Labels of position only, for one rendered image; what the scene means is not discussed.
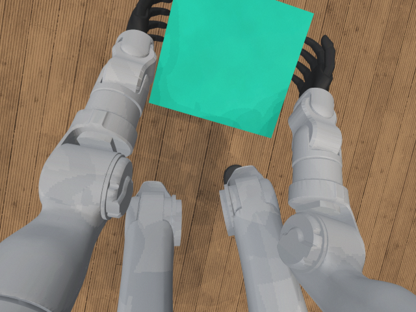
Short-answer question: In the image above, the right robot shin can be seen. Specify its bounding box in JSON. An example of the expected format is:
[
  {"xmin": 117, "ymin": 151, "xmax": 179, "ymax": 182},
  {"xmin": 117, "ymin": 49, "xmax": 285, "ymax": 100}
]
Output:
[{"xmin": 227, "ymin": 165, "xmax": 281, "ymax": 216}]

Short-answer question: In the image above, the right robot hand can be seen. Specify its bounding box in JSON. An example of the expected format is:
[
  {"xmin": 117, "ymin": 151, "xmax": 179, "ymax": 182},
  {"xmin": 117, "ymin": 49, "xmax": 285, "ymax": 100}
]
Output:
[{"xmin": 291, "ymin": 35, "xmax": 335, "ymax": 99}]

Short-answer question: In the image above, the left robot upper arm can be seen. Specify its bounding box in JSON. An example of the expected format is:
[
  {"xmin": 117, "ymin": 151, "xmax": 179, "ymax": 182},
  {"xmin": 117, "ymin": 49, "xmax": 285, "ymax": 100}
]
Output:
[{"xmin": 0, "ymin": 144, "xmax": 133, "ymax": 312}]

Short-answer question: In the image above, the left robot hand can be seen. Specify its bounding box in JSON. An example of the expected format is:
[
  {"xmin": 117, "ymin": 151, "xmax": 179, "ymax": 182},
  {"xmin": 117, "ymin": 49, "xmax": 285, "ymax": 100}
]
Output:
[{"xmin": 126, "ymin": 0, "xmax": 173, "ymax": 42}]

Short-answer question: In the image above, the robot shin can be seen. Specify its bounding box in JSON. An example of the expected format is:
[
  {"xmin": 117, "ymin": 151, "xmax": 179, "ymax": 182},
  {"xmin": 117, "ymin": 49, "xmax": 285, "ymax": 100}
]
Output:
[
  {"xmin": 125, "ymin": 181, "xmax": 171, "ymax": 234},
  {"xmin": 227, "ymin": 165, "xmax": 281, "ymax": 216}
]

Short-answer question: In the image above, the carton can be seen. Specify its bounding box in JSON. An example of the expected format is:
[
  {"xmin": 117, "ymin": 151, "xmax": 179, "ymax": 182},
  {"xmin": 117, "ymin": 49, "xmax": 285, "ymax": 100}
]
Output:
[{"xmin": 149, "ymin": 0, "xmax": 314, "ymax": 138}]

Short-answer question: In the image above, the robot left forearm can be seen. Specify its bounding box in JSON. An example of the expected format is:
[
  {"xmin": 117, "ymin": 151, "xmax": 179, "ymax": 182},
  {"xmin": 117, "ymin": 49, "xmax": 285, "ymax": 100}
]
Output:
[{"xmin": 38, "ymin": 29, "xmax": 157, "ymax": 201}]

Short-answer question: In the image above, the right robot upper arm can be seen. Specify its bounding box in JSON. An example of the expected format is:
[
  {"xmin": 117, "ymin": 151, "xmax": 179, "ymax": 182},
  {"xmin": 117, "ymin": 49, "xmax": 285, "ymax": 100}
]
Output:
[{"xmin": 277, "ymin": 211, "xmax": 416, "ymax": 312}]

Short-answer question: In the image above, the left robot shin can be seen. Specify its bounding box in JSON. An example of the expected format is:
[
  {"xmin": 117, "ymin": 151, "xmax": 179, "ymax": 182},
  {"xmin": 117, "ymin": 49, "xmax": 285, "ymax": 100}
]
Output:
[{"xmin": 125, "ymin": 181, "xmax": 171, "ymax": 234}]

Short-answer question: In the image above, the robot right forearm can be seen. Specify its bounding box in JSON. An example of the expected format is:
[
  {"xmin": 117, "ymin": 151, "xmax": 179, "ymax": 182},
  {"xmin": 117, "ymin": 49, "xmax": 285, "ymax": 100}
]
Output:
[{"xmin": 288, "ymin": 88, "xmax": 360, "ymax": 234}]

